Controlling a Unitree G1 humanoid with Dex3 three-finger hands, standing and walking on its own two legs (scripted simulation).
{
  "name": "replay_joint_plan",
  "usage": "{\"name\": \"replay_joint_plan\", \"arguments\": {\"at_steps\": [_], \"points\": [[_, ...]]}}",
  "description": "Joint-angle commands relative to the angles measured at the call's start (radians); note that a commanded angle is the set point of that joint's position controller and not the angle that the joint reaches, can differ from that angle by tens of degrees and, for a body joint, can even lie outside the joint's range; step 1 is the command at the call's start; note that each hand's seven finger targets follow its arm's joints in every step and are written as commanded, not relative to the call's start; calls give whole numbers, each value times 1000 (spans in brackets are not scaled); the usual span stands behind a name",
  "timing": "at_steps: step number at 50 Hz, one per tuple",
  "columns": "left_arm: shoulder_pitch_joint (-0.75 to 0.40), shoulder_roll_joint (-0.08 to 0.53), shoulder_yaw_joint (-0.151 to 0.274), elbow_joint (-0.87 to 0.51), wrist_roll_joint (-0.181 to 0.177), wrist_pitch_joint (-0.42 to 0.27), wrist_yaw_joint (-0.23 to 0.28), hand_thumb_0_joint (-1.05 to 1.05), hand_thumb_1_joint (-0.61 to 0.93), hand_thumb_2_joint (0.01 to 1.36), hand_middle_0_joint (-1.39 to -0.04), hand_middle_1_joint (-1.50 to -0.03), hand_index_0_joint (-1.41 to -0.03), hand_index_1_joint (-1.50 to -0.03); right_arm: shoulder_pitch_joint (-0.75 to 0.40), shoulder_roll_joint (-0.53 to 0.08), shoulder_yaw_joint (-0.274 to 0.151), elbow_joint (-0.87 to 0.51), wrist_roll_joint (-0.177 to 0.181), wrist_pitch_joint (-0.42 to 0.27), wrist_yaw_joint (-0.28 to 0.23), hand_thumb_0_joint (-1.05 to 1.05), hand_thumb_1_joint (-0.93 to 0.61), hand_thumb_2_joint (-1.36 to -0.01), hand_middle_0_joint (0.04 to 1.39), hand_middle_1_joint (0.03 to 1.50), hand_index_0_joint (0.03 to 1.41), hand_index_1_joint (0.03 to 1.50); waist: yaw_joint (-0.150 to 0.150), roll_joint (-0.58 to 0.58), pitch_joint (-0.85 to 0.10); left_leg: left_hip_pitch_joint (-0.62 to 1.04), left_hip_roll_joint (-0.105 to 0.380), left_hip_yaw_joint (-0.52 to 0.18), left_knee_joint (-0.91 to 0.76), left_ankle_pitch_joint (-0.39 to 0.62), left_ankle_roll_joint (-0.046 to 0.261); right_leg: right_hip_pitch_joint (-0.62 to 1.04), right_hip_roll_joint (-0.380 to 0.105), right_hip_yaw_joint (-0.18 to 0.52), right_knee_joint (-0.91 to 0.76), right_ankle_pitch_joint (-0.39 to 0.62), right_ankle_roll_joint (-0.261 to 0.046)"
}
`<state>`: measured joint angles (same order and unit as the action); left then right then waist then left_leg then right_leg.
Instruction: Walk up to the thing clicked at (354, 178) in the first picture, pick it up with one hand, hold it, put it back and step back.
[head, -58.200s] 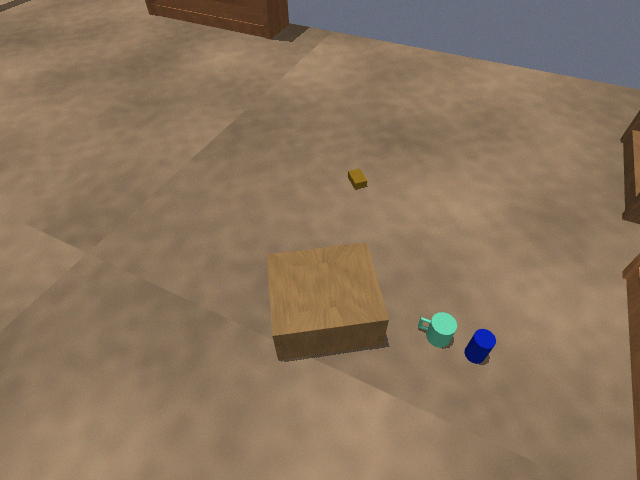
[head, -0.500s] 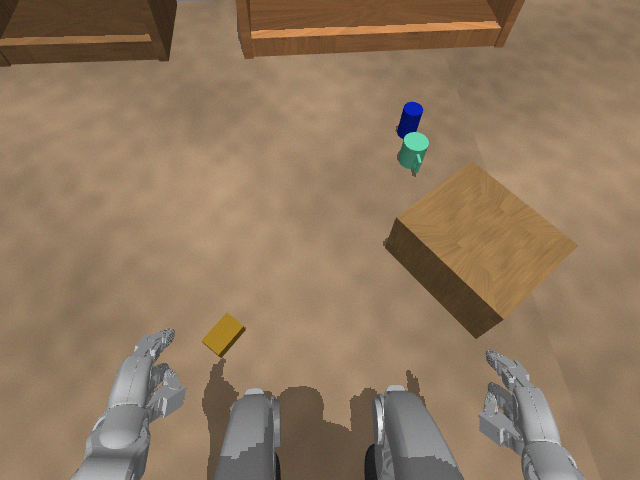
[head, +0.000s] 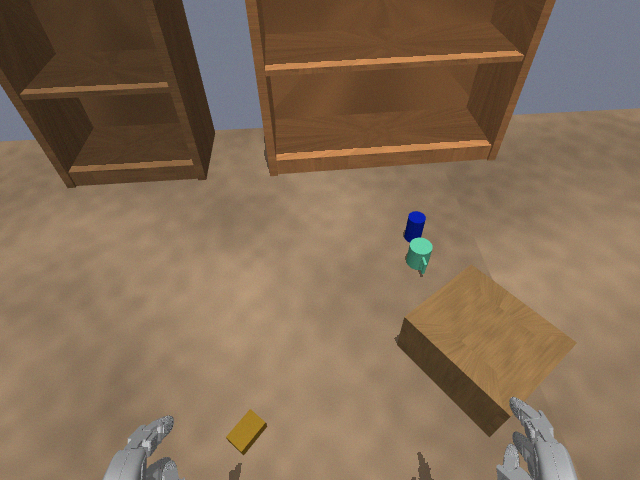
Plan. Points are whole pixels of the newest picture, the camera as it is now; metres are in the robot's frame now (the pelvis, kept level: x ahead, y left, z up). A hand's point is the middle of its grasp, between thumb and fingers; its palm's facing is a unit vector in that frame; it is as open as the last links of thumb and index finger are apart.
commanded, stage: home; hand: left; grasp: from above
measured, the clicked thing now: (247, 431) +0.41 +0.23 -0.70
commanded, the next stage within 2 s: stand in 1.94 s
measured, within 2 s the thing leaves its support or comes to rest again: neither
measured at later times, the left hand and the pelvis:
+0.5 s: hand out of the picture +0.15 +0.18 -0.05, palm faces +0.06 -0.98 -0.20, open 7.4 cm; pelvis -0.01 +0.00 +0.00, yaw +0 degrees
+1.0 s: hand out of the picture +0.15 +0.18 -0.05, palm faces +0.05 -0.98 -0.20, open 7.4 cm; pelvis -0.01 +0.00 +0.00, yaw +0 degrees
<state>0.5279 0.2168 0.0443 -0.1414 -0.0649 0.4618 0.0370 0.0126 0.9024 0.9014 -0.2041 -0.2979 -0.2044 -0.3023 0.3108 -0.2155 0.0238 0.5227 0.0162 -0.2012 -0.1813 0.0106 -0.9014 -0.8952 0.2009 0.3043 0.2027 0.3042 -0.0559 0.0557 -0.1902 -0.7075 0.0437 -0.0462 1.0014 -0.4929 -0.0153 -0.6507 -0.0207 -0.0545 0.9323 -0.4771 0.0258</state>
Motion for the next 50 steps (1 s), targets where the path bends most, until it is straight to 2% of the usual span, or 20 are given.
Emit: {"name": "replay_joint_plan", "arguments": {"at_steps": [1,6,9,15,19,25,35,40,46,49,50], "points": [[-44,94,48,-157,9,-45,-12,0,895,897,-199,-298,-199,-298,-72,-129,-53,-151,-10,-77,-15,0,-899,-900,200,300,200,300,-4,-25,-17,120,-37,8,-163,248,26,36,46,-34,-143,212,-23],[-66,106,53,-168,18,-55,-18,0,885,891,-198,-296,-198,-296,-86,-127,-51,-151,-15,-94,-12,0,-899,-900,200,300,200,300,4,-3,-26,122,-42,8,-169,212,26,40,41,-28,-147,184,-22],[-58,110,55,-179,20,-56,-17,0,885,891,-198,-296,-198,-296,-88,-127,-50,-148,-14,-97,-11,0,-899,-900,200,300,200,300,12,3,-47,130,-47,12,-166,225,26,59,38,-21,-148,198,-22],[-56,103,52,-170,23,-55,-11,0,855,873,-195,-291,-195,-291,-100,-124,-44,-143,-15,-96,-12,0,-899,-900,200,300,200,300,18,12,-31,122,-43,10,-175,188,25,52,38,-22,-148,168,-23],[-44,103,44,-172,22,-53,-9,0,894,896,-199,-297,-199,-297,-92,-126,-46,-140,-13,-97,-14,0,-899,-900,200,300,200,300,12,-5,-68,138,-45,15,-156,242,28,67,36,-17,-144,221,-21],[-56,108,54,-163,17,-58,-11,0,898,899,-200,-298,-200,-298,-94,-127,-48,-134,-13,-98,-16,0,-899,-900,200,300,200,300,14,-9,-60,138,-39,8,-160,250,25,62,41,-22,-138,218,-22],[-47,105,52,-162,19,-52,-13,0,900,899,-200,-298,-200,-299,-98,-125,-49,-138,-11,-101,-18,0,-899,-900,200,300,200,300,19,-30,-45,117,-45,20,-153,212,28,62,35,-15,-153,193,-16],[-55,109,48,-170,19,-53,-15,0,900,899,-200,-299,-200,-299,-98,-126,-48,-135,-10,-100,-16,0,-900,-900,200,300,200,300,23,9,-33,116,-40,11,-171,189,23,49,39,-19,-144,166,-22],[-53,103,42,-170,16,-54,-14,0,900,900,-200,-299,-200,-299,-91,-128,-50,-134,-10,-100,-16,0,-900,-900,200,300,200,300,14,-1,-49,129,-35,6,-168,215,22,52,43,-22,-136,186,-22],[-41,104,48,-158,20,-52,-13,0,900,900,-200,-299,-200,-299,-92,-126,-50,-134,-12,-100,-17,0,-900,-900,200,300,200,300,19,-1,-44,125,-36,9,-160,223,22,49,41,-23,-136,193,-22],[-68,116,51,-188,18,-56,-13,0,900,900,-200,-299,-200,-299,-91,-129,-51,-134,-12,-101,-17,0,-900,-900,200,300,200,300,16,-11,-48,123,-39,14,-155,217,24,51,40,-18,-141,190,-19]]}}
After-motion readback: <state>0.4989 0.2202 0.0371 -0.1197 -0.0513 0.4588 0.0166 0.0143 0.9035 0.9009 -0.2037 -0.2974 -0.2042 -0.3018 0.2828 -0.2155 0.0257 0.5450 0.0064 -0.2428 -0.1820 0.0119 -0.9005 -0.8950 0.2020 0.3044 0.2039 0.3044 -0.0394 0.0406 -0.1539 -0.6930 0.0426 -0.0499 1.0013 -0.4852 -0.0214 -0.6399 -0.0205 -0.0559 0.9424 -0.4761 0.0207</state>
